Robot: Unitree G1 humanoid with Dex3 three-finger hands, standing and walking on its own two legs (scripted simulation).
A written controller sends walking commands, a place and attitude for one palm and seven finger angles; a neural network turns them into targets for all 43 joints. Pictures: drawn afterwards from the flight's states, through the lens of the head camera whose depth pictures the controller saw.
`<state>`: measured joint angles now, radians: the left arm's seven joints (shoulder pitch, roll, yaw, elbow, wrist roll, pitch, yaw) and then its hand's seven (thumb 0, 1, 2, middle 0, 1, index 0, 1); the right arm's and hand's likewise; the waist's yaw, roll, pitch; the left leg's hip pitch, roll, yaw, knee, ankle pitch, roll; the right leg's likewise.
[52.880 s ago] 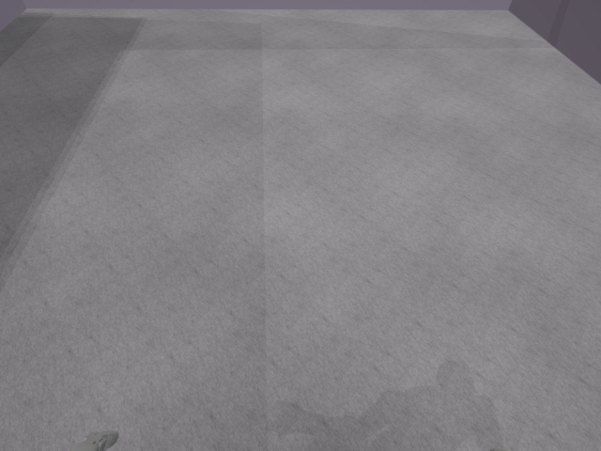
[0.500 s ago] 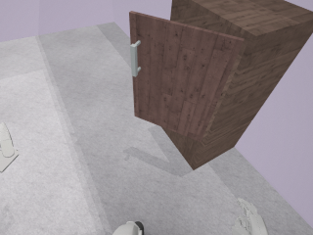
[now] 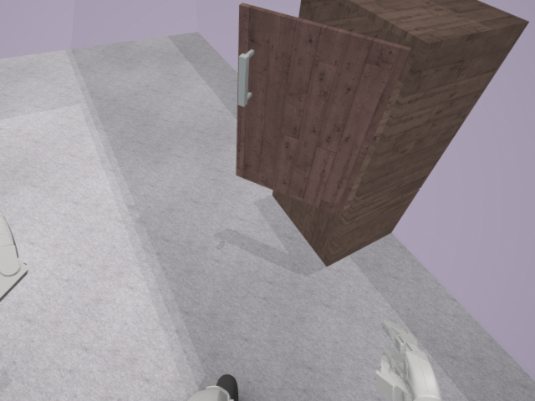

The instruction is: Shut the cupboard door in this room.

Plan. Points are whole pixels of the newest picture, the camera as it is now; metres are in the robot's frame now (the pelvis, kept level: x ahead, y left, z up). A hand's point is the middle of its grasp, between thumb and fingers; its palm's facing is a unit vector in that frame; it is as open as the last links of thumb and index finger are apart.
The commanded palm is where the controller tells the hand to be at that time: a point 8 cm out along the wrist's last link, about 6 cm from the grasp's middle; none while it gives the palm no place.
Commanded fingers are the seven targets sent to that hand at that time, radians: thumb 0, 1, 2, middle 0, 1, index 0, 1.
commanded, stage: stop stepping back and stand still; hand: left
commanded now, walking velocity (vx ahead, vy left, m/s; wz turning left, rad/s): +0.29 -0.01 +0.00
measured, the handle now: (246, 78) +0.90 +0.12 +0.01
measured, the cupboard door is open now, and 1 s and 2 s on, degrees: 35 35 35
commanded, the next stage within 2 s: let the arm hang, fingers relaxed in 1.30 s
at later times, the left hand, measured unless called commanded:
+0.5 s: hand out of the picture +0.13 +0.27 +0.19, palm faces +0.37 -0.81 -0.45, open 7.4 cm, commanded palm +0.09 +0.32 +0.19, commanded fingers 0.00 0.90 0.90 -0.20 -0.30 -0.20 -0.30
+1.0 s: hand out of the picture +0.17 +0.30 +0.17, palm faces +0.41 -0.79 -0.45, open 7.4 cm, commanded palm +0.12 +0.33 +0.19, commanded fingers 0.00 0.90 0.90 -0.20 -0.30 -0.20 -0.30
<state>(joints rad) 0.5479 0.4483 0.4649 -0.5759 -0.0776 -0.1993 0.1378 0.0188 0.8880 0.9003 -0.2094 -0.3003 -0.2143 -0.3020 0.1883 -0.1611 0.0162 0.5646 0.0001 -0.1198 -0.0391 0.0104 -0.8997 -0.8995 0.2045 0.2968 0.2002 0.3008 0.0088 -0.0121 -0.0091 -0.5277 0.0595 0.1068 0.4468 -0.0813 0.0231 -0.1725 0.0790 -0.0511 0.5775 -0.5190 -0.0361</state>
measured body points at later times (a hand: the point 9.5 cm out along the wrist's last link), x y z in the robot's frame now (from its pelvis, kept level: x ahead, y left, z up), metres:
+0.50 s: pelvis -0.07 +0.03 +0.01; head -0.09 +0.05 +0.45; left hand +0.11 +0.32 +0.21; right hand +0.02 -0.22 -0.09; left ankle +0.01 +0.14 -0.70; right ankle -0.08 -0.06 -0.73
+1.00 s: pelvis -0.04 +0.04 +0.01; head -0.04 +0.04 +0.46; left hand +0.15 +0.34 +0.19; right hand +0.10 -0.20 -0.09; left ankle +0.01 +0.16 -0.73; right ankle -0.08 -0.05 -0.73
